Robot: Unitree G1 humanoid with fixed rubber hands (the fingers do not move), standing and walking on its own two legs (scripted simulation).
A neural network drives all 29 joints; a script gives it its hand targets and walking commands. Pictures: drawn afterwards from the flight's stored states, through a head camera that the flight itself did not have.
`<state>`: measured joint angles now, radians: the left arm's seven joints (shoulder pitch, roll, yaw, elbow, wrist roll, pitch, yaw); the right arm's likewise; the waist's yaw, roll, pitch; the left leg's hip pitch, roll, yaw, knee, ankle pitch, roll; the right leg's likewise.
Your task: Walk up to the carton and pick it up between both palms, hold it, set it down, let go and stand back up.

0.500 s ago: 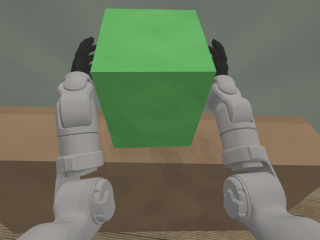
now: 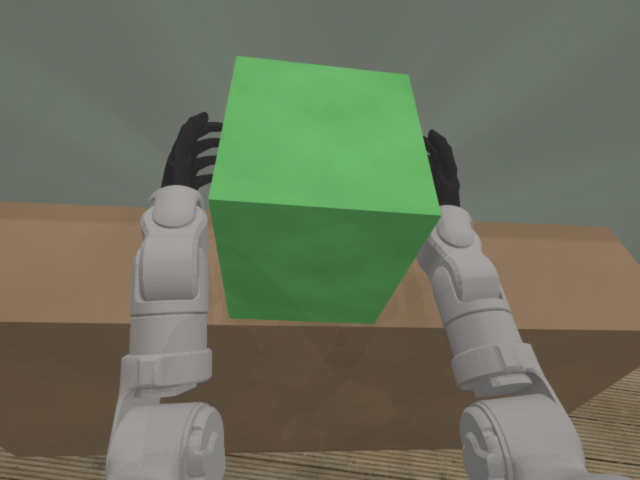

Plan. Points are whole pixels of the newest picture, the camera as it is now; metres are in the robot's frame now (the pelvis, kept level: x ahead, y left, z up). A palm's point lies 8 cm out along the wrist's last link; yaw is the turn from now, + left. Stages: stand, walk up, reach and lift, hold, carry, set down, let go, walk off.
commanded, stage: set down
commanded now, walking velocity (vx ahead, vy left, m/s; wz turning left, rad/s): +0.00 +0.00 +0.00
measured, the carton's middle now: (312, 204) +0.40 -0.01 +0.15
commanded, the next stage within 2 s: none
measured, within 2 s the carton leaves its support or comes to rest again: rests again in 1.98 s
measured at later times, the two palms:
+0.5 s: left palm (196, 196) +0.40 +0.13 +0.16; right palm (433, 210) +0.38 -0.16 +0.16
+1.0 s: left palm (202, 206) +0.42 +0.13 +0.13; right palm (427, 216) +0.39 -0.16 +0.14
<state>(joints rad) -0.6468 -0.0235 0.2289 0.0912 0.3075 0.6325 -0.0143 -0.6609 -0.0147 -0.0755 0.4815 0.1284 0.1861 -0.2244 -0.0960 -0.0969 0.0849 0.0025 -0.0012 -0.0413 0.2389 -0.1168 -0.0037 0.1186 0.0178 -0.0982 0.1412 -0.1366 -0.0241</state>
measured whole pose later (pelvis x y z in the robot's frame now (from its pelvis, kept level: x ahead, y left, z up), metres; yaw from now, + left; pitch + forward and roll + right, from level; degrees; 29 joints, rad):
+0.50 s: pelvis +0.00 +0.00 +0.00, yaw +1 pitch -4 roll -1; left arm -0.70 -0.03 0.26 0.37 0.31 0.47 0.00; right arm -0.71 0.03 -0.22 0.66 -0.01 0.11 -0.17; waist -0.11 -0.08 0.03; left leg -0.08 -0.01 -0.05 0.25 -0.11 0.00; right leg 0.05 0.01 -0.11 0.14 -0.13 -0.02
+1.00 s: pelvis +0.01 +0.00 +0.00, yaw +2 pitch +0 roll +0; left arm -0.73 -0.02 0.32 0.62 0.29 0.31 0.00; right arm -0.74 0.06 -0.33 0.80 -0.12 0.04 -0.16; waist -0.11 -0.06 -0.03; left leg -0.13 -0.01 -0.07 0.21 -0.09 0.00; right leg -0.01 0.01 -0.13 0.11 -0.12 -0.02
